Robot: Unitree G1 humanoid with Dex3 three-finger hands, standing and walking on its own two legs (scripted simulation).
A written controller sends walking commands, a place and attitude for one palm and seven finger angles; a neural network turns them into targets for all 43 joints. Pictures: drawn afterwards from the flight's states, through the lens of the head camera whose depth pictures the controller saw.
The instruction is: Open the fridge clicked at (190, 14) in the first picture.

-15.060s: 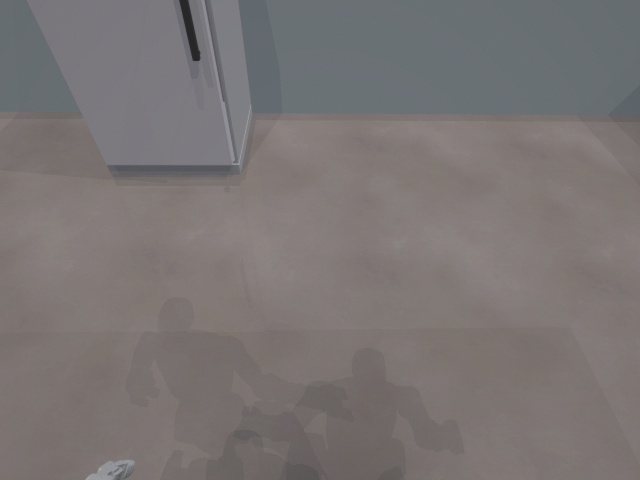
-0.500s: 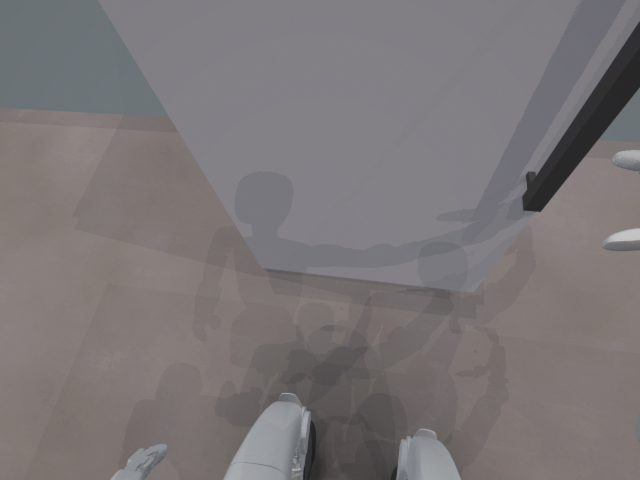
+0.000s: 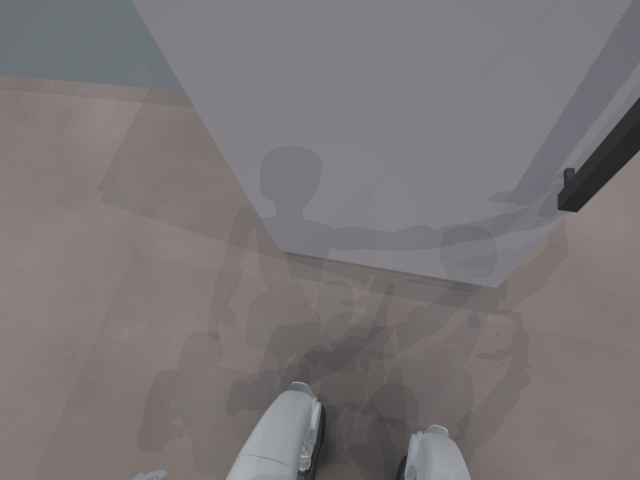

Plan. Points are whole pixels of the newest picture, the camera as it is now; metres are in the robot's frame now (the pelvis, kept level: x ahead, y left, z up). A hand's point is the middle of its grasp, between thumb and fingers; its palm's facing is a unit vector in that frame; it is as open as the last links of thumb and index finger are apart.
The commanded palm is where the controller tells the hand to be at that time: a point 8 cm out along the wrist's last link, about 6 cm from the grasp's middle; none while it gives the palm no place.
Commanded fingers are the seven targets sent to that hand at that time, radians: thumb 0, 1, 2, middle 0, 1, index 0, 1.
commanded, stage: move the hooked fingers beside the handle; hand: right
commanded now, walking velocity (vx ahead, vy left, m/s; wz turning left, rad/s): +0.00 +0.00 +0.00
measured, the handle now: out of the picture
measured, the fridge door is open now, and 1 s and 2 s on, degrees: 0 0 0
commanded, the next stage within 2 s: feel for the door with the fingertips in 0.56 s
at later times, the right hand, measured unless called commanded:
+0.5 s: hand out of the picture +0.49 -0.29 +0.07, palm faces +0.02 +1.00 -0.02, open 14.0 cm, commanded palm +0.48 -0.33 +0.07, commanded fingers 0.00 0.50 -0.30 0.30 1.20 0.30 1.20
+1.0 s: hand out of the picture +0.49 -0.27 +0.06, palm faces +0.04 +1.00 -0.01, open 14.1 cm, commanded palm +0.47 -0.30 +0.07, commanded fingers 0.00 0.50 -0.30 0.30 1.20 0.30 1.20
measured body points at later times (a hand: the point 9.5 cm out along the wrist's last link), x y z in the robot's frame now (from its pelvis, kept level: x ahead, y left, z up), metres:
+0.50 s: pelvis +0.00 +0.00 +0.00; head +0.16 -0.05 +0.41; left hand +0.04 +0.26 -0.10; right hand +0.49 -0.34 +0.07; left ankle +0.06 +0.15 -0.65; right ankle -0.01 -0.11 -0.65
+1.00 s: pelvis +0.00 +0.00 +0.00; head +0.15 -0.04 +0.42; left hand +0.03 +0.27 -0.10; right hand +0.48 -0.32 +0.07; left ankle +0.06 +0.15 -0.65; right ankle -0.01 -0.11 -0.65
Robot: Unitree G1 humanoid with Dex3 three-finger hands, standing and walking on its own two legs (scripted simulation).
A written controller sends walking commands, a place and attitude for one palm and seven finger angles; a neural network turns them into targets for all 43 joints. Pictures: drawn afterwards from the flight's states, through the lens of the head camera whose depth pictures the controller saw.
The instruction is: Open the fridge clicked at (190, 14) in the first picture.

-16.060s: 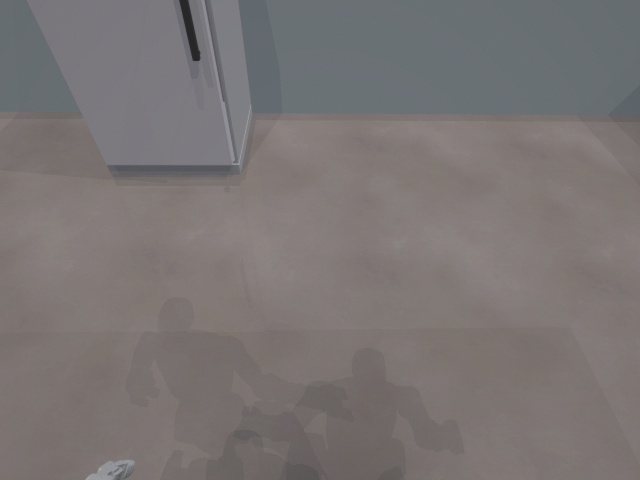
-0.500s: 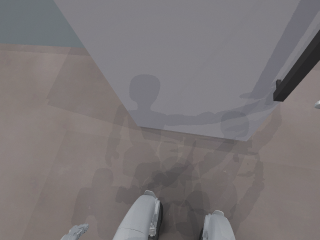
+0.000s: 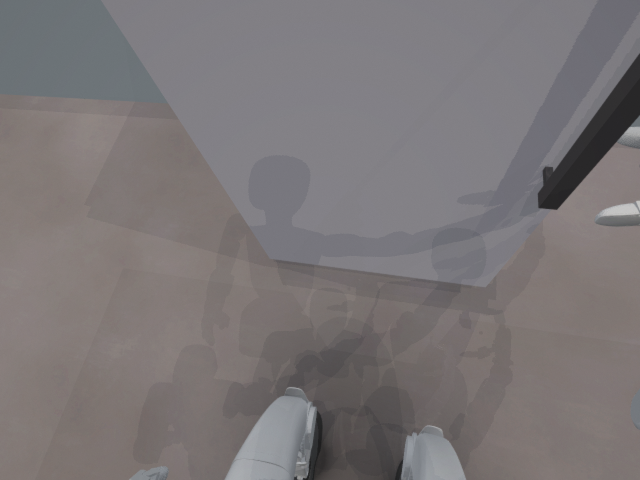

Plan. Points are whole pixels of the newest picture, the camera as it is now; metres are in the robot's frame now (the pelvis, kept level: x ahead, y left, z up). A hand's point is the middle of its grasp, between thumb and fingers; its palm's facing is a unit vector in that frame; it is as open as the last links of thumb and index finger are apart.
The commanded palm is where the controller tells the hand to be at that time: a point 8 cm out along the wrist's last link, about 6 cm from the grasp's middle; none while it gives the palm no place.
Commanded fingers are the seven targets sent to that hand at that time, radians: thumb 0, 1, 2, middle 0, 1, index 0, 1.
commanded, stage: feel for the door with the fingertips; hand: right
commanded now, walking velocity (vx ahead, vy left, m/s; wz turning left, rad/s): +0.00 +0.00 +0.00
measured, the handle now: out of the picture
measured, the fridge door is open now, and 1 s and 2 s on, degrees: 0 0 0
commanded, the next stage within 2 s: slide the fingers in behind the handle in 0.18 s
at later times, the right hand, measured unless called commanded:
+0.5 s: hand out of the picture +0.49 -0.26 +0.06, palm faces +0.01 +1.00 -0.01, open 13.9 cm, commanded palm +0.47 -0.29 +0.07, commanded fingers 0.00 0.50 -0.30 0.30 1.20 0.30 1.20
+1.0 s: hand (616, 169) +0.48 -0.23 +0.06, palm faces -0.01 +1.00 -0.02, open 14.0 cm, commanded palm +0.46 -0.27 +0.07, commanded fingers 0.00 0.50 -0.30 0.30 1.20 0.30 1.20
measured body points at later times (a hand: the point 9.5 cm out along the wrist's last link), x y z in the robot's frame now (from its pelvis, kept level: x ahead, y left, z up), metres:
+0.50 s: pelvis +0.00 +0.00 +0.00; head +0.15 -0.04 +0.42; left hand +0.02 +0.27 -0.10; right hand +0.49 -0.32 +0.07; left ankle +0.05 +0.15 -0.65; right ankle -0.01 -0.11 -0.65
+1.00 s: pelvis +0.01 +0.00 +0.00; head +0.14 -0.03 +0.43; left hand +0.05 +0.26 -0.10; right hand +0.48 -0.29 +0.07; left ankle +0.05 +0.15 -0.65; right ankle -0.01 -0.11 -0.65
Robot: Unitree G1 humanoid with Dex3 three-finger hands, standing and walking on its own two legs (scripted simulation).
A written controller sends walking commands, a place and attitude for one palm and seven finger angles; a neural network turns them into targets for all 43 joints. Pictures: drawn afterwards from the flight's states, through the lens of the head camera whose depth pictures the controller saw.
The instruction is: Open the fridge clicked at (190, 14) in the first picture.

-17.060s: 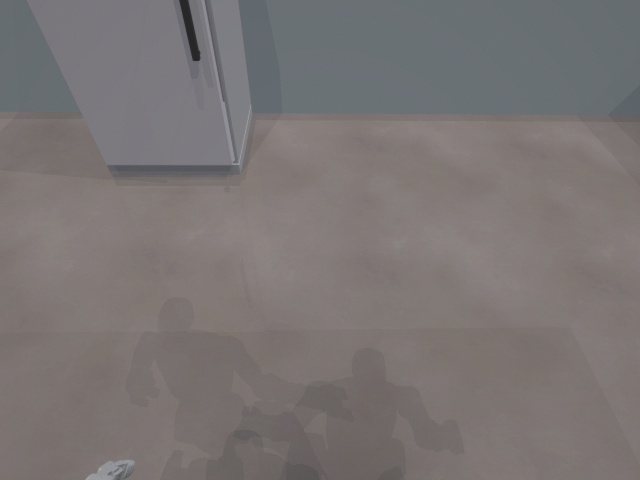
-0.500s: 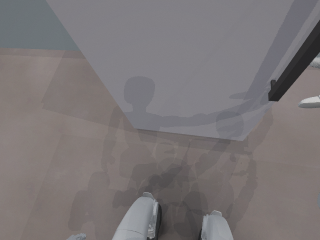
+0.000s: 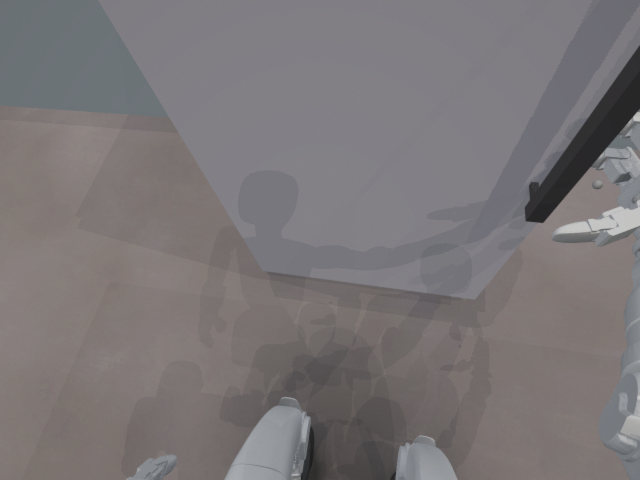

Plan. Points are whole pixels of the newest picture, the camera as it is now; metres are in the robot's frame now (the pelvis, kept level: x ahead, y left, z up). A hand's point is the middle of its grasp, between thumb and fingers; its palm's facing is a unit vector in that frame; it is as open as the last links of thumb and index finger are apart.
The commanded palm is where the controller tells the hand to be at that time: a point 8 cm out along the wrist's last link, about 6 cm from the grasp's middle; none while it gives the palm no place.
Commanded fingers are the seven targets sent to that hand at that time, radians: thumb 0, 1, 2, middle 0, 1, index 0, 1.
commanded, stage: slide the fingers in behind the handle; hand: right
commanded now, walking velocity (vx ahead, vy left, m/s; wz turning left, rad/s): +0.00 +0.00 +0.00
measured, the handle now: (633, 65) +0.53 -0.22 +0.17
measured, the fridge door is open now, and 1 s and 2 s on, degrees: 0 0 0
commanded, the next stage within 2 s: grip the handle and tug to test in 1.10 s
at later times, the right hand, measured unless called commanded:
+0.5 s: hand (578, 186) +0.47 -0.21 +0.06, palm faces -0.02 +1.00 -0.01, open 14.0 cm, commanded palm +0.45 -0.25 +0.06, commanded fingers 0.00 0.50 -0.30 0.30 1.20 0.30 1.20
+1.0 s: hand (567, 182) +0.48 -0.20 +0.06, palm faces -0.01 +1.00 -0.02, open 14.0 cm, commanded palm +0.45 -0.24 +0.06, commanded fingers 0.00 0.50 -0.30 0.30 1.20 0.30 1.20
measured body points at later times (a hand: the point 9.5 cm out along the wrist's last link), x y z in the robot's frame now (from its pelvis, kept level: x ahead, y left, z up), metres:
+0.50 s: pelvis -0.01 +0.01 +0.00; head +0.13 -0.02 +0.43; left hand +0.03 +0.27 -0.11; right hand +0.47 -0.27 +0.06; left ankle +0.05 +0.15 -0.66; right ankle -0.02 -0.11 -0.66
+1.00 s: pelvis -0.01 +0.01 +0.00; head +0.13 -0.01 +0.43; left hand +0.03 +0.27 -0.11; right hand +0.47 -0.26 +0.06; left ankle +0.05 +0.15 -0.66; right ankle -0.02 -0.11 -0.66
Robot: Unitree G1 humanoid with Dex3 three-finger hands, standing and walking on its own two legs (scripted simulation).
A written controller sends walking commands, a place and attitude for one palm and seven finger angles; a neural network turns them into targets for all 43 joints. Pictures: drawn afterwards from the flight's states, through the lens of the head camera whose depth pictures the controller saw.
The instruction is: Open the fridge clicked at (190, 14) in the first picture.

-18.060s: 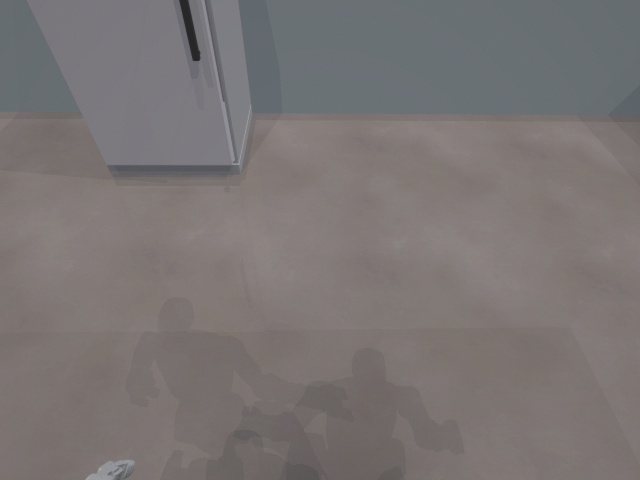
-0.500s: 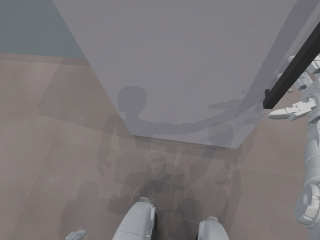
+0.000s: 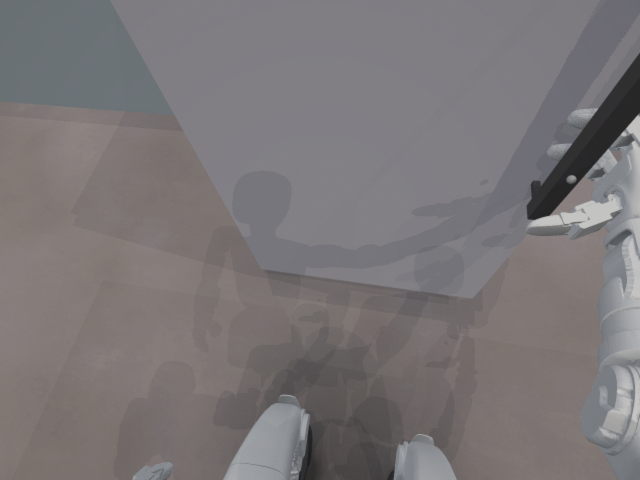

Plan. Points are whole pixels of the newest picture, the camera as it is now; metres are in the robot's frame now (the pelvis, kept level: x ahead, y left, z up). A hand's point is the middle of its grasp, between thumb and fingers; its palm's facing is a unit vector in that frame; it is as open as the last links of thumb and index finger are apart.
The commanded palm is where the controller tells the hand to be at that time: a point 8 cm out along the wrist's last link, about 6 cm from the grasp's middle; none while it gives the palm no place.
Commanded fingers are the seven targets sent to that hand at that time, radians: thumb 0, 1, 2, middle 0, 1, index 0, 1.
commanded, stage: slide the fingers in behind the handle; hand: right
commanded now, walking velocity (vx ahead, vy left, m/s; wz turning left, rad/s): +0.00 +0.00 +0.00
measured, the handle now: (639, 64) +0.54 -0.22 +0.17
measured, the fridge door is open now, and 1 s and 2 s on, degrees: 0 0 0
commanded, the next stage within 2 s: grip the handle and tug to test in 0.10 s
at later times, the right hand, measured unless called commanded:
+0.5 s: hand (573, 181) +0.48 -0.21 +0.06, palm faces -0.02 +1.00 -0.02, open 11.8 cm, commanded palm +0.46 -0.25 +0.06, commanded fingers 0.00 -0.25 -0.62 0.38 1.31 0.38 1.31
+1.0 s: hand (565, 178) +0.49 -0.20 +0.06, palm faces -0.02 +1.00 -0.01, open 5.8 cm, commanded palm +0.46 -0.25 +0.06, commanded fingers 0.00 -0.90 -0.90 0.45 1.40 0.45 1.40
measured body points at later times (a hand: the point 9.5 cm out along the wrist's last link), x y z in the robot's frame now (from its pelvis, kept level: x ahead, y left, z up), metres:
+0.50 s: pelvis +0.00 +0.00 +0.00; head +0.14 -0.02 +0.43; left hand +0.04 +0.26 -0.11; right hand +0.48 -0.26 +0.06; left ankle +0.05 +0.14 -0.66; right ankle -0.01 -0.12 -0.66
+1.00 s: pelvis +0.00 +0.00 +0.00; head +0.14 -0.02 +0.43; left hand +0.04 +0.26 -0.11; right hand +0.48 -0.25 +0.06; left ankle +0.05 +0.14 -0.66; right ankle -0.01 -0.12 -0.66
